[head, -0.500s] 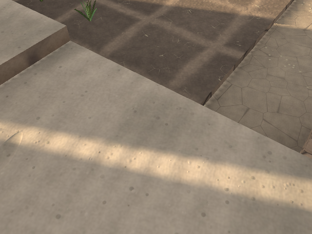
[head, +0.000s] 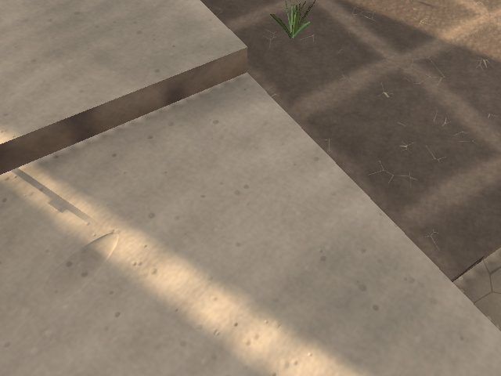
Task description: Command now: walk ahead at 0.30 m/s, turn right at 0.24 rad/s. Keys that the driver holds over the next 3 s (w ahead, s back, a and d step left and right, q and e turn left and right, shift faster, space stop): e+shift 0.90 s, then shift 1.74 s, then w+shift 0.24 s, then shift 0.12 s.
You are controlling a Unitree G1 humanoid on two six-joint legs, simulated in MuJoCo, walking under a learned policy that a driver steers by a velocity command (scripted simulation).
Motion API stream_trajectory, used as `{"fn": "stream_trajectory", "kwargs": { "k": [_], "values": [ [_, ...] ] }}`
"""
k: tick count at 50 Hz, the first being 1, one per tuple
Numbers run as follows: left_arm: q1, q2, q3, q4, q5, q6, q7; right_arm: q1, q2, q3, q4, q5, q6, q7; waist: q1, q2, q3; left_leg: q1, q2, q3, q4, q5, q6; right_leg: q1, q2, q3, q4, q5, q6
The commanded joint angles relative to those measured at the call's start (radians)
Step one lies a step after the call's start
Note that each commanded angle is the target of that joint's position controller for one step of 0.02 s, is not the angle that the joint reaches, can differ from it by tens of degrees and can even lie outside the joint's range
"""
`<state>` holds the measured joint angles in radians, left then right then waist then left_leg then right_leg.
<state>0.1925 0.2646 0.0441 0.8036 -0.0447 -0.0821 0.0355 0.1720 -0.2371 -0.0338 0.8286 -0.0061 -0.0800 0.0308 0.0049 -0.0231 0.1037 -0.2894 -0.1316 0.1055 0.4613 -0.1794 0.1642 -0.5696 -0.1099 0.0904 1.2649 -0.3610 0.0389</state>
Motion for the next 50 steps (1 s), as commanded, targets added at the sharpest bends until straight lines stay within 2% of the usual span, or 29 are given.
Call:
{"fn": "stream_trajectory", "kwargs": {
  "k": [1,3,5,9,12,13,14,15,16,17,18,19,20,21,23,25,31,33,34,35,36,37,38,39,40,44,46,48,50],
  "values": [
    [0.15,0.069,0.03,0.006,0.009,0.021,-0.004,-0.057,-0.126,-0.038,-0.044,-0.009,-0.035,-0.027,0.049,0.031,-0.151,0.02,0.3,-0.114,-0.212,0.823,0.017,0.088,-0.013,-0.017,-0.142,0.137,0.0],
    [0.104,0.067,0.033,-0.014,0.015,0.019,-0.015,-0.104,-0.124,-0.036,-0.051,-0.009,-0.02,-0.056,0.049,0.065,-0.147,0.039,0.249,-0.006,-0.218,0.791,-0.03,0.072,0.005,-0.066,-0.273,0.297,0.003],
    [0.046,0.057,0.029,-0.034,0.019,0.019,-0.028,-0.107,-0.124,-0.033,-0.052,-0.004,-0.001,-0.078,0.017,0.077,-0.143,0.09,0.233,0.049,-0.199,0.73,-0.062,0.057,0.021,-0.109,-0.419,0.434,0.003],
    [-0.021,0.054,0.026,-0.085,0.025,0.03,-0.067,-0.068,-0.148,-0.037,-0.038,0.001,0.048,-0.106,-0.027,0.084,-0.149,0.253,0.304,0.061,-0.12,0.719,-0.066,-0.01,0.035,-0.158,-0.569,0.455,-0.019],
    [0.052,0.098,0.043,-0.104,0.032,0.037,-0.093,-0.102,-0.169,-0.047,-0.063,0.007,0.087,-0.12,0.014,0.099,-0.17,0.287,0.346,0.07,0.045,0.89,-0.068,0.037,0.088,-0.21,-0.578,0.272,-0.072],
    [0.114,0.117,0.052,-0.099,0.031,0.037,-0.093,-0.125,-0.172,-0.05,-0.079,0.009,0.096,-0.125,0.045,0.108,-0.185,0.264,0.347,0.075,0.14,0.959,-0.077,0.1,0.114,-0.217,-0.598,0.224,-0.1],
    [0.235,0.142,0.066,-0.078,0.031,0.033,-0.085,-0.169,-0.17,-0.05,-0.101,0.013,0.103,-0.125,0.111,0.094,-0.222,0.2,0.324,0.084,0.309,0.952,-0.097,0.236,0.136,-0.2,-0.681,0.253,-0.144],
    [0.332,0.197,0.087,-0.07,0.039,0.025,-0.066,-0.192,-0.161,-0.045,-0.118,0.015,0.102,-0.112,0.179,-0.023,-0.246,0.041,0.236,0.087,0.561,0.62,-0.136,0.429,0.09,-0.076,-0.809,0.592,-0.207],
    [0.259,0.266,0.099,-0.103,0.054,0.035,-0.041,-0.141,-0.066,-0.031,-0.15,-0.031,0.095,-0.083,0.043,-0.339,-0.228,-0.35,-0.015,0.052,0.923,-0.404,-0.235,0.639,-0.103,0.324,-0.775,1.021,-0.379],
    [0.19,0.277,0.092,-0.161,0.094,0.028,-0.039,-0.045,-0.104,-0.025,-0.149,-0.015,0.065,-0.055,0.033,-0.272,-0.469,-0.421,-0.045,-0.267,1.1,-0.466,-0.235,0.74,-0.238,0.68,-0.895,0.799,-0.519],
    [0.094,0.244,0.093,-0.209,0.085,0.031,-0.037,-0.09,-0.165,-0.038,-0.15,0.016,0.049,-0.039,0.028,-0.123,-0.428,-0.432,0.017,-0.321,1.084,-0.395,-0.209,0.68,-0.218,0.61,-0.923,0.59,-0.474],
    [0.025,0.195,0.082,-0.226,0.049,0.04,-0.031,-0.137,-0.167,-0.043,-0.159,0.012,0.046,-0.034,-0.009,0.027,-0.273,-0.443,0.049,-0.295,0.978,-0.325,-0.195,0.525,-0.148,0.497,-0.95,0.476,-0.405],
    [-0.013,0.16,0.069,-0.244,0.024,0.05,-0.024,-0.155,-0.161,-0.044,-0.153,-0.004,0.055,-0.041,-0.028,0.094,-0.231,-0.423,0.086,-0.276,0.868,-0.286,-0.19,0.43,-0.115,0.427,-0.958,0.393,-0.357],
    [-0.025,0.154,0.071,-0.256,0.017,0.062,-0.016,-0.158,-0.142,-0.042,-0.155,-0.008,0.064,-0.044,-0.04,0.081,-0.209,-0.357,0.096,-0.265,0.734,-0.267,-0.19,0.343,-0.065,0.38,-0.962,0.327,-0.322],
    [-0.019,0.163,0.082,-0.278,0.031,0.086,-0.004,-0.169,-0.096,-0.035,-0.147,0.005,0.072,-0.044,-0.033,0.024,-0.195,-0.268,0.061,-0.22,0.508,-0.229,-0.21,0.283,0.023,0.318,-0.957,0.311,-0.276],
    [0.017,0.194,0.098,-0.277,0.036,0.098,0.008,-0.16,-0.072,-0.03,-0.14,0.016,0.072,-0.051,-0.018,-0.038,-0.24,-0.216,0.044,-0.227,0.392,-0.197,-0.23,0.304,0.026,0.332,-0.938,0.345,-0.265],
    [-0.01,0.19,0.11,-0.314,0.03,0.13,0.013,-0.148,-0.11,-0.051,-0.13,0.027,0.062,-0.053,0.018,-0.167,-0.247,-0.118,0.037,-0.245,0.166,-0.105,-0.215,0.303,0.053,0.424,-0.919,0.132,-0.194],
    [-0.046,0.186,0.109,-0.331,0.023,0.136,0.01,-0.085,-0.132,-0.067,-0.11,0.027,0.048,-0.045,-0.012,-0.183,-0.24,-0.01,0.055,-0.24,-0.003,-0.038,-0.188,0.269,0.08,0.443,-0.874,0.1,-0.165],
    [-0.048,0.164,0.101,-0.34,0.021,0.138,0.008,-0.037,-0.164,-0.081,-0.094,0.021,0.046,-0.045,-0.023,-0.147,-0.25,0.098,0.13,-0.272,-0.1,0.01,-0.157,0.205,0.123,0.413,-0.81,0.01,-0.132],
    [-0.009,0.107,0.083,-0.348,0.023,0.139,0.004,-0.03,-0.241,-0.098,-0.102,-0.001,0.053,-0.05,0.011,0.055,-0.274,0.22,0.352,-0.488,-0.156,-0.024,-0.052,0.052,0.225,0.272,-0.607,-0.221,-0.091],
    [0.008,0.123,0.085,-0.371,0.023,0.122,-0.007,-0.07,-0.255,-0.098,-0.112,-0.042,0.058,-0.051,0.051,0.308,-0.232,0.174,0.495,-0.707,-0.227,0.032,0.072,-0.096,0.283,0.113,-0.33,-0.263,-0.045],
    [0.032,0.206,0.103,-0.35,0.031,0.111,-0.018,-0.134,-0.196,-0.088,-0.15,-0.043,0.053,-0.059,0.065,0.275,-0.207,0.141,0.524,-0.673,-0.222,0.054,0.097,-0.13,0.189,0.089,-0.164,-0.192,-0.011],
    [0.045,0.234,0.112,-0.315,0.027,0.115,-0.022,-0.183,-0.144,-0.076,-0.171,-0.025,0.057,-0.07,0.062,0.191,-0.184,0.108,0.451,-0.528,-0.193,0.028,0.053,-0.112,0.158,0.068,-0.107,-0.111,0.002],
    [0.06,0.215,0.108,-0.291,0.032,0.124,-0.018,-0.197,-0.133,-0.072,-0.177,-0.008,0.063,-0.081,0.059,0.135,-0.171,0.102,0.382,-0.429,-0.171,0.029,0.015,-0.112,0.149,0.048,-0.042,-0.049,0.014],
    [0.069,0.187,0.098,-0.289,0.034,0.131,-0.02,-0.189,-0.14,-0.07,-0.176,0.002,0.068,-0.089,0.049,0.111,-0.153,0.097,0.363,-0.371,-0.167,0.069,0.01,-0.13,0.137,0.026,0.025,-0.011,0.024],
    [-0.051,0.133,0.063,-0.35,0.015,0.132,-0.026,-0.067,-0.177,-0.074,-0.151,-0.014,0.08,-0.101,-0.035,0.142,-0.143,0.2,0.37,-0.239,-0.175,0.192,0.05,-0.192,0.059,-0.065,-0.083,0.05,0.058],
    [-0.083,0.118,0.053,-0.368,0.021,0.13,-0.029,-0.027,-0.202,-0.082,-0.143,-0.013,0.085,-0.095,-0.062,0.158,-0.17,0.241,0.398,-0.219,-0.166,0.223,0.07,-0.156,0.035,-0.067,-0.176,0.027,0.065],
    [-0.086,0.097,0.042,-0.373,0.029,0.127,-0.034,-0.025,-0.228,-0.09,-0.142,-0.008,0.089,-0.081,-0.059,0.168,-0.191,0.215,0.408,-0.18,-0.153,0.265,0.072,-0.051,0.039,-0.085,-0.286,-0.013,0.052],
    [-0.059,0.104,0.043,-0.356,0.029,0.126,-0.036,-0.045,-0.246,-0.095,-0.146,0.002,0.09,-0.065,-0.045,0.19,-0.205,0.173,0.411,-0.143,-0.137,0.308,0.064,0.066,0.066,-0.124,-0.393,-0.031,0.033]
  ]
}}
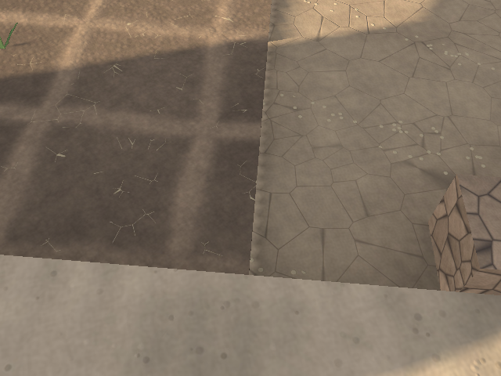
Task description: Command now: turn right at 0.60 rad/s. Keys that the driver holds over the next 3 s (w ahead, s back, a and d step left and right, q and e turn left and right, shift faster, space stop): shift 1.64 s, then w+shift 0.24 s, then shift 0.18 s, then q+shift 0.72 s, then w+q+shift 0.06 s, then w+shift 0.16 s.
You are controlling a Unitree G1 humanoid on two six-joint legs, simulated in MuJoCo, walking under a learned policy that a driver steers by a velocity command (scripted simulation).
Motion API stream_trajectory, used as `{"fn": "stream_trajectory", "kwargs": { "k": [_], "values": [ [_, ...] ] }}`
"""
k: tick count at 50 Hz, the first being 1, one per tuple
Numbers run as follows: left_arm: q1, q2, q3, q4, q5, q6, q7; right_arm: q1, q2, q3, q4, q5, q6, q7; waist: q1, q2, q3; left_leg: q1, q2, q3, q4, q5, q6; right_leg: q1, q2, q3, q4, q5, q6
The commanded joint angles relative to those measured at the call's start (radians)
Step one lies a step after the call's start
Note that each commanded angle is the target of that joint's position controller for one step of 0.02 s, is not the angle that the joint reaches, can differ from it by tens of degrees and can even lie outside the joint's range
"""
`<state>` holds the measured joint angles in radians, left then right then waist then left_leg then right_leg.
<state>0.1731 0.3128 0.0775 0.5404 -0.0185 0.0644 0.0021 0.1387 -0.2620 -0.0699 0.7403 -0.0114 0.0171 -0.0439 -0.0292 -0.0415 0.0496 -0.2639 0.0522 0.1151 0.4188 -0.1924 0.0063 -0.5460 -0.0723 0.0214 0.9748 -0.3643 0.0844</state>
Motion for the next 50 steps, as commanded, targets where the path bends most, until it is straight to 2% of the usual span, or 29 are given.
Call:
{"fn": "stream_trajectory", "kwargs": {
  "k": [1,2,3,4,5,6,7,8,9,10,11,12,14,15,17,18,19,20,21,22,23,24,25,27,31,39,50],
  "values": [
    [-0.033,0.062,0.013,-0.087,0.002,-0.019,-0.003,-0.008,-0.224,-0.06,-0.055,0.016,-0.009,0.016,-0.009,0.221,-0.154,0.148,0.236,-0.151,-0.082,0.333,0.219,0.078,0.041,-0.065,-0.158,-0.029,-0.023],
    [-0.025,0.064,0.015,-0.082,0.002,-0.017,-0.004,-0.003,-0.223,-0.059,-0.05,0.026,-0.011,0.02,-0.004,0.231,-0.156,0.156,0.244,-0.154,-0.063,0.338,0.211,0.11,0.05,-0.066,-0.227,-0.02,-0.038],
    [0.149,0.059,-0.013,0.021,0.109,-0.063,-0.055,0.003,-0.153,-0.041,-0.069,-0.045,-0.063,0.017,0.012,0.088,-0.092,0.098,0.289,-0.229,-0.152,0.024,0.211,0.176,0.024,-0.029,-0.357,0.089,-0.087],
    [0.186,0.059,0.012,0.032,0.084,-0.097,-0.077,-0.035,-0.181,-0.046,-0.061,-0.028,-0.083,0.011,0.048,0.135,-0.076,0.005,0.274,-0.218,-0.124,-0.095,0.187,0.324,0.062,-0.046,-0.495,0.15,-0.123],
    [0.184,0.083,0.028,0.023,0.044,-0.124,-0.092,-0.04,-0.173,-0.04,-0.037,-0.034,-0.093,0.012,0.066,0.118,-0.117,-0.079,0.229,-0.148,-0.037,-0.093,0.146,0.5,0.089,-0.053,-0.602,0.261,-0.17],
    [0.186,0.104,0.045,0.003,0.048,-0.138,-0.096,0.041,-0.099,-0.017,-0.006,-0.047,-0.092,0.022,0.057,0.018,-0.197,-0.15,0.157,-0.045,0.127,-0.133,0.052,0.676,0.001,0.041,-0.614,0.456,-0.252],
    [0.17,0.275,0.076,-0.057,0.041,-0.161,-0.079,0.085,-0.027,0.008,-0.103,-0.023,-0.101,0.007,0.015,-0.233,-0.305,-0.368,-0.017,0.032,0.381,-0.444,-0.058,0.801,-0.348,0.459,-0.613,0.791,-0.547],
    [0.188,0.193,0.064,-0.045,0.08,-0.191,-0.055,-0.003,-0.112,-0.009,-0.089,-0.013,-0.116,0.009,0.102,-0.09,-0.166,-0.44,-0.017,-0.149,0.461,-0.43,-0.074,0.634,-0.336,0.481,-0.667,0.485,-0.496],
    [0.13,0.159,0.055,-0.024,0.068,-0.21,-0.046,-0.061,-0.147,-0.024,-0.098,-0.009,-0.114,-0.001,0.08,-0.087,-0.11,-0.43,0.002,-0.158,0.528,-0.352,-0.063,0.531,-0.248,0.348,-0.689,0.374,-0.396],
    [0.052,0.116,0.039,-0.039,0.044,-0.209,-0.047,-0.02,-0.182,-0.042,-0.083,-0.018,-0.116,-0.011,0.033,-0.117,-0.115,-0.382,-0.002,-0.144,0.598,-0.319,-0.07,0.473,-0.197,0.277,-0.694,0.39,-0.348],
    [0.01,0.08,0.021,-0.047,0.026,-0.203,-0.045,0.011,-0.177,-0.041,-0.068,-0.035,-0.115,-0.013,0.005,-0.126,-0.129,-0.336,-0.007,-0.153,0.643,-0.292,-0.069,0.418,-0.183,0.237,-0.697,0.467,-0.331],
    [-0.026,0.082,0.019,-0.06,0.025,-0.197,-0.046,0.046,-0.148,-0.027,-0.062,-0.049,-0.114,0.0,-0.027,-0.09,-0.111,-0.27,-0.004,-0.149,0.683,-0.249,-0.068,0.331,-0.177,0.21,-0.704,0.489,-0.315],
    [-0.114,0.069,0.011,-0.098,0.042,-0.194,-0.053,0.143,-0.113,-0.017,-0.015,-0.029,-0.106,0.03,-0.067,-0.041,-0.122,-0.184,0.008,-0.14,0.58,-0.123,-0.088,0.278,-0.129,0.142,-0.68,0.48,-0.284],
    [-0.134,0.065,0.009,-0.106,0.042,-0.194,-0.059,0.16,-0.088,-0.005,-0.001,-0.021,-0.101,0.049,-0.063,-0.029,-0.12,-0.136,0.022,-0.132,0.47,-0.085,-0.103,0.266,-0.101,0.113,-0.65,0.454,-0.263],
    [-0.075,0.063,0.009,-0.079,0.028,-0.182,-0.077,0.125,-0.054,0.018,-0.01,-0.013,-0.092,0.081,-0.015,-0.024,-0.113,-0.093,0.035,-0.117,0.298,-0.12,-0.129,0.291,-0.108,0.144,-0.563,0.411,-0.258],
    [-0.051,0.062,0.008,-0.062,0.012,-0.171,-0.094,0.125,-0.05,0.025,-0.013,0.001,-0.092,0.092,-0.016,0.008,-0.108,-0.056,0.042,-0.101,0.183,-0.056,-0.128,0.291,-0.111,0.164,-0.513,0.38,-0.254],
    [-0.044,0.047,0.001,-0.047,-0.001,-0.158,-0.118,0.119,-0.049,0.034,-0.014,0.023,-0.092,0.101,-0.026,0.046,-0.11,0.013,0.047,-0.087,0.057,0.118,-0.114,0.267,-0.095,0.181,-0.47,0.361,-0.236],
    [-0.008,0.01,-0.01,-0.031,0.004,-0.155,-0.13,0.091,-0.07,0.034,-0.038,0.037,-0.098,0.099,-0.013,0.031,-0.141,0.072,0.063,-0.103,0.074,0.27,-0.077,0.249,-0.059,0.205,-0.446,0.364,-0.191],
    [0.104,-0.013,-0.013,-0.026,0.003,-0.156,-0.122,0.02,-0.149,0.031,-0.089,0.052,-0.113,0.096,0.066,0.088,-0.209,0.071,0.109,-0.143,0.089,0.446,0.029,0.31,0.021,0.155,-0.447,0.262,-0.117],
    [0.16,0.032,-0.004,-0.021,0.018,-0.159,-0.104,-0.067,-0.174,0.031,-0.105,0.03,-0.124,0.103,0.118,0.075,-0.21,-0.011,0.1,-0.157,0.119,0.35,0.091,0.373,0.054,0.084,-0.453,0.312,-0.084],
    [0.055,0.09,0.009,-0.041,0.022,-0.155,-0.092,-0.036,-0.173,0.02,-0.087,0.01,-0.119,0.105,0.066,0.045,-0.18,-0.086,0.06,-0.126,0.11,0.225,0.055,0.407,0.062,0.052,-0.419,0.341,-0.09],
    [0.002,0.097,0.01,-0.054,0.026,-0.153,-0.088,-0.028,-0.17,0.018,-0.082,0.013,-0.119,0.103,0.049,0.038,-0.165,-0.076,0.046,-0.107,0.112,0.189,0.023,0.377,0.058,0.058,-0.403,0.355,-0.104],
    [-0.003,0.095,0.008,-0.052,0.025,-0.153,-0.085,-0.035,-0.156,0.022,-0.088,0.021,-0.116,0.101,0.042,0.042,-0.15,-0.044,0.036,-0.099,0.127,0.16,0.006,0.33,0.053,0.067,-0.416,0.34,-0.113],
    [-0.017,0.079,0.0,-0.053,0.015,-0.156,-0.086,-0.015,-0.134,0.03,-0.089,0.026,-0.112,0.102,0.019,0.023,-0.135,0.004,0.04,-0.097,0.14,0.129,-0.002,0.268,0.052,0.082,-0.446,0.301,-0.119],
    [-0.018,0.08,-0.001,-0.048,0.016,-0.155,-0.08,-0.02,-0.118,0.037,-0.097,0.021,-0.115,0.103,0.015,0.04,-0.142,0.038,0.04,-0.091,0.155,0.147,0.002,0.255,0.052,0.088,-0.44,0.318,-0.119],
    [-0.002,0.106,-0.003,-0.025,0.013,-0.152,-0.065,-0.056,-0.133,0.031,-0.125,0.015,-0.116,0.103,0.016,0.053,-0.142,0.08,0.036,-0.088,0.173,0.167,-0.001,0.227,0.06,0.079,-0.445,0.309,-0.112],
    [0.013,0.133,-0.013,-0.006,0.01,-0.148,-0.058,-0.068,-0.158,0.022,-0.132,0.011,-0.117,0.099,0.025,0.058,-0.131,0.068,0.03,-0.091,0.157,0.144,0.002,0.247,0.066,0.067,-0.457,0.279,-0.105]
  ]
}}
Over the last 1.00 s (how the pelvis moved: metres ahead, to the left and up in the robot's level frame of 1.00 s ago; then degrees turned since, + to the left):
0.25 0.02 0.01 -51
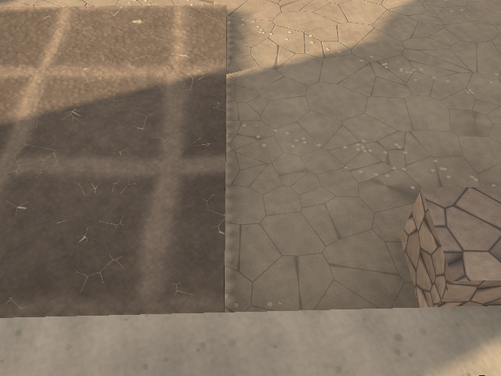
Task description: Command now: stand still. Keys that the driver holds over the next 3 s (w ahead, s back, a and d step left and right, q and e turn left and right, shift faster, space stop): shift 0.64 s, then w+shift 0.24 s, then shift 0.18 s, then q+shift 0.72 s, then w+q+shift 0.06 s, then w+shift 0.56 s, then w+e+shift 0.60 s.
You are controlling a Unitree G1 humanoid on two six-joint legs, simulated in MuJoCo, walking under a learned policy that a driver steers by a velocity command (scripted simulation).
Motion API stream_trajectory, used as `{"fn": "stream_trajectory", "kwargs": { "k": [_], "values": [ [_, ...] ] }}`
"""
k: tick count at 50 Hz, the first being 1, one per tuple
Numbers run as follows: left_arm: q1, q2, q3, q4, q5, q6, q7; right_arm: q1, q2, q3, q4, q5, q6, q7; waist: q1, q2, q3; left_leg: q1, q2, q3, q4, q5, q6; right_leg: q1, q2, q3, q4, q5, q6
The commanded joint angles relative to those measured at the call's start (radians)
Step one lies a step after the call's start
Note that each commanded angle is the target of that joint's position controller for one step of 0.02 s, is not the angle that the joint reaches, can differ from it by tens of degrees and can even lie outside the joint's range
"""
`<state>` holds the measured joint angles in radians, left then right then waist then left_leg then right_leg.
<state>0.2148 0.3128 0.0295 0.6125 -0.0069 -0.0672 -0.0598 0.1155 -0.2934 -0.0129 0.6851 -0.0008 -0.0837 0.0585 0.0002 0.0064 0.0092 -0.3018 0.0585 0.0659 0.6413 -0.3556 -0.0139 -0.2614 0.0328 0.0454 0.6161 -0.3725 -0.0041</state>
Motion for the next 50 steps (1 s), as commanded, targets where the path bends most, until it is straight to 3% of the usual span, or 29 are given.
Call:
{"fn": "stream_trajectory", "kwargs": {
  "k": [1,32,33,34,35,36,37,38,39,40,41,42,43,44,45,46,47,48,49,50],
  "values": [
    [-0.028,0.134,0.034,-0.078,-0.002,-0.016,0.004,-0.044,-0.128,-0.035,-0.076,0.001,-0.016,-0.004,-0.004,0.01,-0.09,0.104,0.023,-0.042,-0.068,0.304,0.022,-0.035,-0.039,0.042,-0.099,0.285,-0.016],
    [-0.011,0.155,0.019,-0.023,-0.001,0.001,0.014,-0.031,-0.145,-0.037,-0.029,0.0,-0.014,0.001,0.003,0.011,-0.059,0.112,0.018,-0.057,-0.118,0.277,0.035,-0.008,-0.043,0.021,-0.144,0.245,0.008],
    [0.033,0.173,0.027,-0.012,0.004,0.009,0.022,0.022,-0.17,-0.049,-0.016,-0.005,-0.007,-0.008,-0.001,0.016,-0.046,0.113,0.015,-0.062,-0.152,0.052,0.059,-0.029,-0.031,0.016,-0.165,0.036,-0.013],
    [0.05,0.209,0.046,-0.006,0.03,0.016,0.036,0.089,-0.227,-0.076,0.006,-0.032,-0.002,-0.024,-0.024,0.034,0.018,0.098,0.03,-0.107,-0.203,-0.287,0.125,-0.104,-0.019,0.026,-0.155,-0.244,-0.06],
    [0.01,0.181,0.041,-0.017,0.052,0.016,0.047,0.171,-0.234,-0.082,0.033,-0.051,-0.009,-0.038,-0.062,0.058,0.078,0.131,0.103,-0.242,-0.286,-0.463,0.195,-0.223,-0.032,0.056,-0.113,-0.325,-0.086],
    [-0.038,0.123,0.023,-0.029,0.065,0.006,0.055,0.228,-0.214,-0.076,0.052,-0.051,-0.023,-0.056,-0.09,0.116,0.077,0.217,0.226,-0.433,-0.389,-0.501,0.277,-0.298,-0.036,0.031,-0.009,-0.206,-0.076],
    [-0.057,0.055,0.003,-0.024,0.074,-0.01,0.056,0.209,-0.165,-0.057,0.048,-0.034,-0.031,-0.074,-0.092,0.165,0.078,0.261,0.325,-0.555,-0.459,-0.466,0.33,-0.325,-0.031,-0.027,0.085,-0.064,-0.057],
    [-0.09,0.031,-0.004,-0.027,0.085,-0.023,0.062,0.211,-0.115,-0.035,0.039,-0.033,-0.036,-0.087,-0.108,0.169,0.064,0.239,0.353,-0.579,-0.501,-0.386,0.327,-0.321,-0.047,0.005,0.223,-0.117,-0.053],
    [-0.091,0.018,-0.005,-0.033,0.09,-0.032,0.065,0.196,-0.082,-0.021,0.038,-0.038,-0.038,-0.098,-0.085,0.168,0.044,0.215,0.345,-0.54,-0.51,-0.338,0.299,-0.303,-0.056,0.003,0.292,-0.17,-0.056],
    [-0.07,0.019,-0.002,-0.025,0.098,-0.034,0.061,0.162,-0.077,-0.014,0.035,-0.038,-0.035,-0.101,-0.052,0.14,0.05,0.175,0.295,-0.449,-0.52,-0.305,0.257,-0.248,-0.057,-0.025,0.258,-0.181,-0.054],
    [-0.018,0.029,0.005,0.002,0.099,-0.032,0.054,0.105,-0.107,-0.019,0.026,-0.028,-0.03,-0.097,-0.012,0.114,0.061,0.106,0.225,-0.326,-0.517,-0.273,0.211,-0.129,-0.041,-0.071,0.151,-0.164,-0.049],
    [0.028,0.037,0.01,0.039,0.087,-0.036,0.038,0.048,-0.155,-0.031,0.015,-0.021,-0.021,-0.095,0.022,0.1,0.068,0.051,0.163,-0.228,-0.477,-0.245,0.19,-0.017,-0.012,-0.125,0.029,-0.081,-0.041],
    [0.048,0.033,0.008,0.067,0.073,-0.045,0.019,0.024,-0.195,-0.04,0.009,-0.029,-0.007,-0.086,0.034,0.08,0.075,0.017,0.133,-0.18,-0.428,-0.234,0.204,0.06,0.015,-0.158,-0.09,0.052,-0.035],
    [0.059,0.055,0.02,0.06,0.017,-0.001,0.016,0.111,-0.265,-0.077,0.052,0.001,0.032,-0.049,0.034,0.159,0.072,-0.02,0.064,-0.118,-0.354,-0.155,0.162,0.142,0.028,-0.183,-0.185,0.138,-0.035],
    [0.135,0.048,0.009,0.116,0.058,-0.044,-0.005,0.077,-0.179,-0.039,0.018,-0.078,0.028,-0.043,0.051,-0.014,0.029,-0.065,0.122,-0.165,-0.278,-0.152,0.241,0.271,0.038,-0.15,-0.184,0.164,-0.045],
    [0.232,0.054,0.015,0.127,0.063,-0.065,0.003,0.124,-0.13,-0.034,0.039,-0.098,0.02,-0.034,0.093,-0.017,-0.031,-0.147,0.111,-0.177,-0.126,-0.103,0.238,0.409,-0.03,-0.053,-0.176,0.146,-0.084],
    [0.415,0.165,0.044,0.161,0.086,-0.076,0.032,0.142,-0.039,-0.014,0.034,-0.098,0.003,-0.025,0.148,-0.155,-0.093,-0.27,-0.02,-0.086,0.235,-0.088,0.137,0.551,-0.255,0.24,-0.265,0.294,-0.23],
    [0.465,0.223,0.051,0.136,0.077,-0.086,0.04,0.067,-0.017,-0.012,-0.033,-0.062,-0.034,-0.007,0.181,-0.249,-0.014,-0.583,-0.136,-0.171,0.437,-0.213,0.097,0.588,-0.448,0.68,-0.39,0.384,-0.427],
    [0.386,0.163,0.042,0.164,0.077,-0.084,0.033,0.029,-0.052,-0.024,-0.022,-0.035,-0.057,-0.023,0.132,-0.12,0.093,-0.68,-0.066,-0.255,0.586,-0.165,0.1,0.52,-0.508,0.562,-0.403,0.382,-0.422],
    [0.288,0.095,0.026,0.147,0.067,-0.076,0.031,0.034,-0.088,-0.034,-0.004,-0.049,-0.057,-0.042,0.089,-0.076,0.067,-0.612,-0.035,-0.196,0.662,-0.124,0.089,0.448,-0.432,0.399,-0.388,0.404,-0.359]
  ]
}}
Over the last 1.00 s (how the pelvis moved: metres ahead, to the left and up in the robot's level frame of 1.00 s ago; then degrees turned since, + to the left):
0.04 -0.03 -0.02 -7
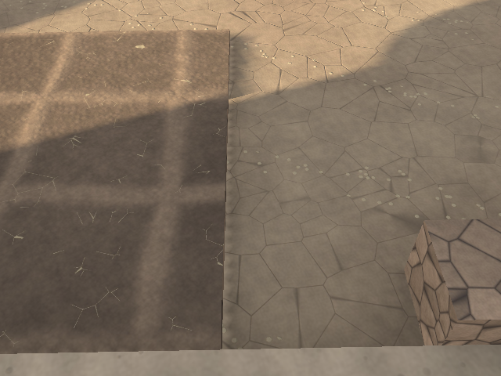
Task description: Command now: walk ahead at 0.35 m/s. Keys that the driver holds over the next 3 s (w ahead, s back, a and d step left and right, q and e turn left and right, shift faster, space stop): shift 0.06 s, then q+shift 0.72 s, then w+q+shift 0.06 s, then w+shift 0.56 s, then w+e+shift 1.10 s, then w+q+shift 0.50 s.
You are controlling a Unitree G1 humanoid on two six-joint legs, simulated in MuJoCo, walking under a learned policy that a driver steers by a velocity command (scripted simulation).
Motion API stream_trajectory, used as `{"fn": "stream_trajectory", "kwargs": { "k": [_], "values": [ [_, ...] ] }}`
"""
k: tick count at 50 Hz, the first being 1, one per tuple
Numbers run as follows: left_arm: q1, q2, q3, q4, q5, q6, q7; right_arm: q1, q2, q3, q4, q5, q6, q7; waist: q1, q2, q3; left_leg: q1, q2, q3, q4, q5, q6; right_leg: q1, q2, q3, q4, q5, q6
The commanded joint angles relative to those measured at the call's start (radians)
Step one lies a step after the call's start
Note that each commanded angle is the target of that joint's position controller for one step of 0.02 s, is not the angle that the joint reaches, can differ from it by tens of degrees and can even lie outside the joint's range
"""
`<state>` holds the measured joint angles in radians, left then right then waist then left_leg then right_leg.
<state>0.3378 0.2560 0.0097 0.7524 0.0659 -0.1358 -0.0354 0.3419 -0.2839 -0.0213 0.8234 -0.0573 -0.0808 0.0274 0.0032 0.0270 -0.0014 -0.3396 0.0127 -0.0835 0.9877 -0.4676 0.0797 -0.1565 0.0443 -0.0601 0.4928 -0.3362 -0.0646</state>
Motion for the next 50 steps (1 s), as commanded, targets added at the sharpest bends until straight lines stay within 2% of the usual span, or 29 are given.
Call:
{"fn": "stream_trajectory", "kwargs": {
  "k": [1,2,3,6,8,12,15,16,17,18,19,20,21,22,23,25,26,31,35,38,39,40,41,42,43,44,45,48,50],
  "values": [
    [0.074,0.093,0.023,-0.024,-0.006,0.001,0.004,-0.152,-0.115,-0.036,-0.12,-0.012,-0.05,-0.014,0.03,-0.079,0.047,-0.49,0.04,-0.01,0.291,0.048,-0.011,0.263,-0.381,0.378,-0.285,0.483,-0.26],
    [0.027,0.073,0.01,-0.027,-0.015,0.006,0.008,-0.154,-0.086,-0.03,-0.12,-0.029,-0.036,-0.011,-0.005,-0.076,0.06,-0.422,0.058,0.013,0.229,0.112,-0.014,0.187,-0.325,0.286,-0.294,0.568,-0.219],
    [-0.021,0.074,0.01,-0.053,-0.019,0.014,0.017,-0.153,-0.065,-0.027,-0.117,-0.028,-0.022,0.0,-0.03,-0.077,0.046,-0.359,0.062,0.043,0.163,0.168,-0.028,0.135,-0.277,0.218,-0.309,0.621,-0.181],
    [0.01,0.133,0.027,-0.045,-0.01,0.018,0.036,-0.159,-0.012,-0.021,-0.096,0.018,0.011,0.053,-0.014,-0.081,0.043,-0.248,0.038,0.129,-0.099,0.348,-0.095,0.089,-0.227,0.032,-0.325,0.778,-0.134],
    [0.067,0.178,0.046,-0.012,-0.006,0.024,0.038,-0.219,0.004,-0.01,-0.12,0.022,0.022,0.069,0.007,-0.093,0.045,-0.235,0.039,0.122,-0.231,0.394,-0.098,0.125,-0.26,-0.002,-0.297,0.893,-0.134],
    [0.025,0.201,0.069,-0.011,-0.002,0.031,0.036,-0.195,-0.051,-0.021,-0.109,0.024,0.008,0.069,-0.004,-0.094,0.042,-0.237,0.034,0.089,-0.356,0.469,-0.049,0.222,-0.315,-0.053,-0.226,0.935,-0.121],
    [-0.009,0.217,0.073,-0.041,0.004,0.031,0.051,-0.165,-0.105,-0.048,-0.107,0.041,-0.004,0.054,-0.022,-0.107,0.025,-0.071,-0.05,0.131,-0.378,0.454,-0.005,0.176,-0.283,-0.123,-0.105,1.044,-0.045],
    [-0.027,0.227,0.074,-0.059,-0.002,0.027,0.053,-0.114,-0.14,-0.065,-0.097,0.047,-0.015,0.043,-0.046,-0.091,0.0,0.041,-0.094,0.134,-0.399,0.469,0.028,0.123,-0.254,-0.138,-0.01,1.061,-0.002],
    [-0.032,0.217,0.071,-0.08,-0.011,0.025,0.041,-0.026,-0.202,-0.088,-0.078,0.039,-0.029,0.02,-0.074,-0.001,-0.075,0.226,-0.096,0.074,-0.455,0.722,0.102,0.029,-0.191,-0.147,0.173,0.953,0.064],
    [0.095,0.153,0.045,-0.103,0.033,0.022,0.029,0.109,-0.28,-0.121,-0.08,0.016,-0.014,-0.011,-0.068,0.168,-0.332,0.621,0.117,-0.248,-0.44,0.997,0.376,-0.201,-0.067,-0.111,0.562,0.39,0.203],
    [0.037,0.14,0.038,-0.128,0.005,0.026,0.008,0.229,-0.244,-0.101,-0.049,-0.007,-0.015,-0.013,-0.132,0.14,-0.476,0.772,0.316,-0.633,-0.593,0.863,0.487,-0.404,0.063,0.082,0.808,-0.394,0.23],
    [-0.193,0.114,0.034,-0.187,-0.036,0.036,0.003,0.193,-0.244,-0.109,-0.026,-0.02,-0.045,-0.019,-0.171,0.028,-0.186,0.53,0.28,-0.567,-0.655,0.641,0.331,-0.522,0.005,0.227,0.875,-0.356,0.171],
    [-0.239,0.139,0.05,-0.204,-0.142,0.05,0.049,-0.066,-0.269,-0.122,-0.123,0.095,0.014,-0.018,-0.045,0.016,-0.014,0.336,0.212,-0.566,-0.686,0.612,0.302,-0.591,0.045,0.192,0.892,-0.273,0.149],
    [-0.176,0.164,0.051,-0.181,-0.105,0.06,0.065,-0.126,-0.217,-0.105,-0.168,0.116,0.043,-0.025,-0.004,-0.104,-0.003,0.195,0.188,-0.465,-0.711,0.576,0.245,-0.537,-0.009,0.208,0.822,-0.194,0.13],
    [-0.13,0.178,0.062,-0.167,-0.082,0.075,0.075,-0.162,-0.185,-0.097,-0.199,0.102,0.063,-0.032,0.03,-0.103,-0.023,0.081,0.143,-0.402,-0.722,0.503,0.205,-0.45,-0.032,0.206,0.737,-0.126,0.119],
    [-0.086,0.141,0.061,-0.155,-0.06,0.103,0.074,-0.215,-0.181,-0.103,-0.232,0.066,0.098,-0.038,0.058,-0.01,-0.041,-0.061,0.062,-0.347,-0.747,0.356,0.166,-0.347,-0.018,0.174,0.611,-0.054,0.123],
    [-0.088,0.119,0.056,-0.153,-0.056,0.113,0.073,-0.213,-0.178,-0.104,-0.237,0.059,0.108,-0.049,0.055,0.025,-0.058,-0.104,0.038,-0.328,-0.742,0.342,0.158,-0.312,-0.005,0.167,0.553,-0.03,0.13],
    [-0.175,0.117,0.056,-0.164,-0.06,0.12,0.079,-0.175,-0.213,-0.123,-0.236,0.083,0.125,-0.093,0.003,0.101,-0.119,-0.069,0.02,-0.408,-0.708,0.14,0.112,-0.307,0.023,0.212,0.352,0.104,0.163],
    [-0.218,0.123,0.064,-0.155,-0.072,0.095,0.069,-0.164,-0.2,-0.126,-0.252,0.081,0.141,-0.095,-0.036,0.148,-0.127,0.016,0.021,-0.494,-0.671,0.111,0.079,-0.267,0.04,0.227,0.179,0.087,0.141],
    [-0.146,0.14,0.086,-0.114,-0.084,0.083,0.059,-0.182,-0.182,-0.123,-0.273,0.09,0.15,-0.09,-0.001,0.155,-0.114,0.005,-0.02,-0.535,-0.61,0.043,0.032,-0.101,0.007,0.214,-0.082,0.167,0.094],
    [-0.145,0.176,0.097,-0.114,-0.073,0.089,0.064,-0.122,-0.141,-0.111,-0.266,0.097,0.153,-0.087,-0.023,0.048,-0.149,-0.049,-0.093,-0.45,-0.465,-0.111,-0.01,0.011,-0.129,0.304,-0.173,0.141,0.037],
    [-0.143,0.249,0.113,-0.116,-0.044,0.105,0.069,-0.139,-0.132,-0.111,-0.299,0.103,0.151,-0.081,-0.041,-0.26,-0.129,-0.283,-0.234,-0.195,-0.231,-0.177,-0.051,0.069,-0.319,0.579,-0.272,-0.1,-0.097],
    [-0.192,0.234,0.115,-0.137,-0.016,0.101,0.066,-0.134,-0.186,-0.121,-0.311,0.09,0.128,-0.068,-0.055,-0.361,-0.094,-0.405,-0.147,-0.149,-0.014,-0.033,-0.076,0.039,-0.412,0.729,-0.343,-0.291,-0.14],
    [-0.255,0.184,0.104,-0.17,-0.029,0.1,0.076,-0.127,-0.236,-0.131,-0.288,0.088,0.121,-0.06,-0.062,-0.306,-0.072,-0.434,-0.093,-0.103,0.077,0.073,-0.087,0.024,-0.383,0.626,-0.326,-0.317,-0.103],
    [-0.249,0.162,0.099,-0.175,-0.054,0.1,0.088,-0.098,-0.227,-0.127,-0.255,0.074,0.121,-0.055,-0.05,-0.239,-0.08,-0.413,-0.087,-0.063,0.157,0.138,-0.1,0.019,-0.321,0.536,-0.309,-0.318,-0.061],
    [-0.222,0.16,0.095,-0.169,-0.072,0.099,0.094,-0.069,-0.19,-0.116,-0.239,0.06,0.118,-0.051,-0.043,-0.19,-0.087,-0.418,-0.077,-0.021,0.261,0.173,-0.114,0.035,-0.292,0.477,-0.294,-0.3,-0.038],
    [-0.18,0.155,0.088,-0.157,-0.076,0.094,0.093,-0.068,-0.141,-0.096,-0.239,0.056,0.11,-0.041,-0.025,-0.162,-0.063,-0.434,-0.06,0.022,0.33,0.185,-0.119,0.018,-0.274,0.427,-0.294,-0.297,-0.035],
    [-0.064,0.159,0.083,-0.129,-0.055,0.071,0.072,-0.155,-0.079,-0.06,-0.272,0.066,0.081,-0.035,0.042,-0.134,0.01,-0.457,-0.017,0.065,0.276,0.211,-0.123,-0.02,-0.248,0.361,-0.316,-0.311,-0.057],
    [-0.035,0.171,0.085,-0.124,-0.057,0.064,0.064,-0.211,-0.071,-0.049,-0.297,0.075,0.063,-0.034,0.064,-0.145,0.035,-0.436,0.004,0.057,0.129,0.223,-0.121,-0.027,-0.264,0.364,-0.337,-0.286,-0.087]
  ]
}}
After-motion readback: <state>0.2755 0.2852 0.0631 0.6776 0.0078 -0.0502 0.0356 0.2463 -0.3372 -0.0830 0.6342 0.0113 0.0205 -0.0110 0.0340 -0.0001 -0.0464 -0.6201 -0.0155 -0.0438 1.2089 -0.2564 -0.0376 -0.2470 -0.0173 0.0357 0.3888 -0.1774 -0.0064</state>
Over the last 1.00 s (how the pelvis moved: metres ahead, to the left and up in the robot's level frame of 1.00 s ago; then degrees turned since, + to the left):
0.07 -0.03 0.01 1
